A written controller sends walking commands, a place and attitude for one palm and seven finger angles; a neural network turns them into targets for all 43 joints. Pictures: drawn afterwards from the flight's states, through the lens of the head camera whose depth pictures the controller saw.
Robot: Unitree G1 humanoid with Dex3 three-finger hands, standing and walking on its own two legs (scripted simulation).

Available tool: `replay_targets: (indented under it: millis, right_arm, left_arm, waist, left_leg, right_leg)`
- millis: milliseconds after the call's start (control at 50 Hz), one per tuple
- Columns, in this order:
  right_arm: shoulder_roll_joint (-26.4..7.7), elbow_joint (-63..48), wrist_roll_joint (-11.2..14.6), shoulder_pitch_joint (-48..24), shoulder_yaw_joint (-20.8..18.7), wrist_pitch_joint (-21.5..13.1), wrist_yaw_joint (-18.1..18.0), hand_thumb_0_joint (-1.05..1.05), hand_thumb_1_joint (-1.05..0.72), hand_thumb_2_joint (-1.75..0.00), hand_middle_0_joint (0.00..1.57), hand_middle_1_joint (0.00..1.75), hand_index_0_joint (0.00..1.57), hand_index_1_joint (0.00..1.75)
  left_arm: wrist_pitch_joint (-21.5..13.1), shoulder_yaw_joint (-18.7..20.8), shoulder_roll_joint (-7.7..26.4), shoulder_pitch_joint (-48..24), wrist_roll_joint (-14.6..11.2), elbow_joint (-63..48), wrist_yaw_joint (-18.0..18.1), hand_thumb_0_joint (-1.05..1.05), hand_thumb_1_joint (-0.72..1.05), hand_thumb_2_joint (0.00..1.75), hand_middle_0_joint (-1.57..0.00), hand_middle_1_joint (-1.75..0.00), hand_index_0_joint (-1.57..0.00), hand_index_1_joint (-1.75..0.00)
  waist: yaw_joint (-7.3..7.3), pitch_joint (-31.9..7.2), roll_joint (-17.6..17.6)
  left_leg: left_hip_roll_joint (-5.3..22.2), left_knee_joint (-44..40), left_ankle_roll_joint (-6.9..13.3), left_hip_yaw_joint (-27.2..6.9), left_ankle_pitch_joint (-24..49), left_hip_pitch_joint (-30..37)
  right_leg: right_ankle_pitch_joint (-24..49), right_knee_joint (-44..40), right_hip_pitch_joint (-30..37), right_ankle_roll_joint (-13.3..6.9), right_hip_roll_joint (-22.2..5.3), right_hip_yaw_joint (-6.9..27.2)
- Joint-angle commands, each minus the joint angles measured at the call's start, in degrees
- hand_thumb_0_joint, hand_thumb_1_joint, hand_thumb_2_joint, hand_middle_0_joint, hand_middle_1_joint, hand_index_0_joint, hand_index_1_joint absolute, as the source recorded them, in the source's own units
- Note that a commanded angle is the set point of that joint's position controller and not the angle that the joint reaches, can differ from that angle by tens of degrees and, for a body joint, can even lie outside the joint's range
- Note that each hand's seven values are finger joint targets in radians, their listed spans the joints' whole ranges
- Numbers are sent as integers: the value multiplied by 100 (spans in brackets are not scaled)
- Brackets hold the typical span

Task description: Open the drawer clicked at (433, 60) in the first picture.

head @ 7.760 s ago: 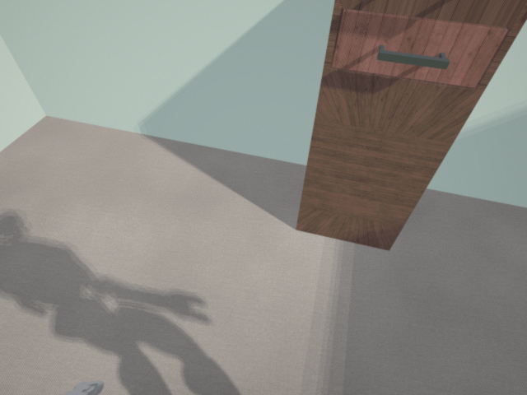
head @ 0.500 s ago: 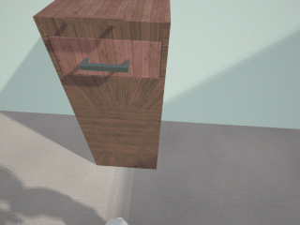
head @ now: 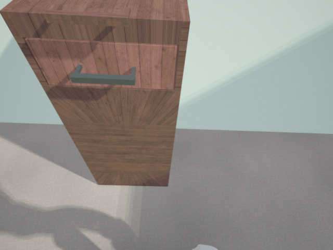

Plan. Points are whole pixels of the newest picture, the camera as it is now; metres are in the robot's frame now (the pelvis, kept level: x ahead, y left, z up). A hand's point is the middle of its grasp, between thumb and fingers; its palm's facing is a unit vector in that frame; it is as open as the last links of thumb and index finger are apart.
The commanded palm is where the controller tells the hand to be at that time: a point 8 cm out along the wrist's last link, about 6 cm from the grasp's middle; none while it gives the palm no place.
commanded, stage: come to a stop and stand still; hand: left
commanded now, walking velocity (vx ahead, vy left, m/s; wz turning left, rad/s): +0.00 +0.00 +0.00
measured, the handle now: (105, 74) +0.53 +0.20 +0.11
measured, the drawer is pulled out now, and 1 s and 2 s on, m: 0.00 0.00 0.00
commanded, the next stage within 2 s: look again from close up in 0.58 s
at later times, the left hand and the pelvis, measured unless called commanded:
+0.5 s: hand out of the picture +0.03 +0.11 -0.17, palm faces +0.07 -0.98 -0.20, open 7.2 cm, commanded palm none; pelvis -0.01 -0.07 +0.00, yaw +1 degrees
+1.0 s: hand out of the picture -0.01 +0.12 -0.17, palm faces +0.04 -0.98 -0.20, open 7.4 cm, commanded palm none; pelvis -0.01 -0.04 +0.00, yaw +0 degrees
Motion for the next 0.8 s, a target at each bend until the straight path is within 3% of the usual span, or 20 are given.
replay_targets:
  millis: [0,40,60,80,100,120,180,220,280,320,340,380,420,480,640,660,680,700,720,780]
  right_arm:
    - [-1072,-299,-22,244,-288,5,13,0,-90,-90,20,30,20,30]
    - [-1044,-313,17,268,-288,31,57,0,-90,-90,20,30,20,30]
    - [-847,-321,64,359,-270,31,85,0,-90,-90,20,30,20,30]
    - [-423,-406,115,514,-186,51,108,0,-90,-90,20,30,20,30]
    - [-316,-533,103,296,-114,105,136,0,-90,-90,20,30,20,30]
    - [-340,-577,77,176,-123,216,106,0,-90,-90,20,30,20,30]
    - [-423,-223,75,541,-110,174,102,0,-90,-90,20,30,20,30]
    - [-379,-125,101,615,-64,124,84,0,-90,-90,20,30,20,30]
    - [-273,-11,101,634,21,55,27,0,-90,-90,20,30,20,30]
    - [-265,208,106,921,65,-10,0,0,-90,-90,20,30,20,30]
    - [-380,273,83,960,86,-62,-14,0,-90,-90,20,30,20,30]
    - [-507,309,70,759,109,-87,-50,0,-90,-90,20,30,20,30]
    - [-424,438,88,728,137,-105,-42,0,-90,-90,20,30,20,30]
    - [-358,473,84,759,163,-79,-44,0,-90,-90,20,30,20,30]
    - [-320,548,80,1012,206,-79,-43,0,-90,-90,20,30,20,30]
    - [-594,200,129,402,164,-189,47,0,-90,-90,20,30,20,30]
    - [-259,-15,120,878,190,-120,58,0,-90,-90,20,30,20,30]
    - [-244,50,115,1076,189,-145,72,0,-90,-90,20,30,20,30]
    - [-176,64,76,1283,221,-140,88,0,-90,-90,20,30,20,30]
    - [-325,19,67,1273,265,-226,71,0,-90,-90,20,30,20,30]
  left_arm:
    - [-155,-43,23,550,-17,-234,2,0,90,90,-20,-30,-20,-30]
    - [-245,-34,124,861,-11,-132,6,0,90,90,-20,-30,-20,-30]
    - [-300,-22,354,937,25,-110,22,0,90,90,-20,-30,-20,-30]
    - [-380,5,754,723,66,-176,55,0,90,90,-20,-30,-20,-30]
    - [-381,-15,923,574,42,-248,43,0,90,90,-20,-30,-20,-30]
    - [-386,23,888,450,48,-278,63,0,90,90,-20,-30,-20,-30]
    - [-380,-71,539,-62,26,-280,55,0,90,90,-20,-30,-20,-30]
    - [-410,-87,442,82,7,-195,68,0,90,90,-20,-30,-20,-30]
    - [-438,-78,400,399,-24,23,92,0,90,90,-20,-30,-20,-30]
    - [-437,-124,308,393,-93,150,87,0,90,90,-20,-30,-20,-30]
    - [-430,-159,187,451,-127,191,74,0,90,90,-20,-30,-20,-30]
    - [-429,-190,87,489,-110,261,61,0,90,90,-20,-30,-20,-30]
    - [-395,-177,138,486,-115,391,62,0,90,90,-20,-30,-20,-30]
    - [-425,-224,154,563,-115,559,46,0,90,90,-20,-30,-20,-30]
    - [-450,-265,60,772,-99,722,46,0,90,90,-20,-30,-20,-30]
    - [-640,-304,211,1404,-3,896,296,0,90,90,-20,-30,-20,-30]
    - [-699,-250,476,1215,-17,625,259,0,90,90,-20,-30,-20,-30]
    - [-719,-265,400,981,-11,540,224,0,90,90,-20,-30,-20,-30]
    - [-700,-287,333,813,-39,479,175,0,90,90,-20,-30,-20,-30]
    - [-654,-339,52,958,-61,508,118,0,90,90,-20,-30,-20,-30]
  waist:
    - [4,-589,1333]
    - [177,-731,939]
    - [190,-740,378]
    - [20,-605,-933]
    - [112,-445,-1164]
    - [131,-427,-1500]
    - [-97,-240,-1058]
    - [-41,-390,-877]
    - [71,-534,-677]
    - [-20,-606,-407]
    - [22,-582,8]
    - [125,-383,114]
    - [157,-374,786]
    - [116,-219,327]
    - [57,30,67]
    - [341,189,-60]
    - [-62,-465,-34]
    - [-152,-629,67]
    - [-205,-631,244]
    - [-66,-211,278]
  left_leg:
    - [1318,-696,729,-1086,1828,350]
    - [1035,-310,436,-949,1130,77]
    - [684,131,157,-743,414,-138]
    - [91,772,-200,-332,-988,-727]
    - [-171,1362,-237,-541,-1938,-660]
    - [-173,1820,-183,-778,-2124,-527]
    - [-230,2364,-158,-827,-1506,-601]
    - [-219,2033,-211,-772,-1434,-501]
    - [-217,645,-264,-699,-1097,-111]
    - [-162,-443,-213,-807,28,701]
    - [113,-527,-106,-1097,778,895]
    - [336,-484,-38,-1158,906,709]
    - [322,-726,-31,-1184,722,406]
    - [167,-783,-98,-1028,266,472]
    - [97,-901,-79,-959,10,557]
    - [75,390,-243,-649,-279,-26]
    - [-94,522,-175,-845,-1013,97]
    - [-86,400,-157,-793,-863,355]
    - [-113,169,-79,-815,-435,613]
    - [69,-249,33,-1071,236,151]
  right_leg:
    - [68,-1268,661,-69,-9,-191]
    - [1091,-2576,1437,-78,57,-334]
    - [1566,-3250,1719,-115,-192,-53]
    - [2031,-3706,1661,-495,-1265,1217]
    - [2295,-3900,993,-917,-1778,1408]
    - [1662,-4101,532,-1158,-1718,1600]
    - [2051,-3784,772,-1111,-1130,880]
    - [2765,-3614,1165,-1109,-1062,649]
    - [3398,-3316,1622,-1125,-1018,721]
    - [2852,-3165,1382,-818,-815,618]
    - [2466,-3137,1180,-604,-566,483]
    - [2120,-3339,1220,-425,-343,409]
    - [1936,-3321,1655,-387,-312,266]
    - [1713,-3597,1579,-424,-383,374]
    - [1134,-3860,1305,-419,-363,463]
    - [3590,-3570,1385,-142,-738,751]
    - [2893,-3629,1548,-517,-1119,1079]
    - [1955,-3599,1260,-759,-1003,863]
    - [1359,-3469,1055,-769,-740,622]
    - [1334,-3124,1136,-592,-340,356]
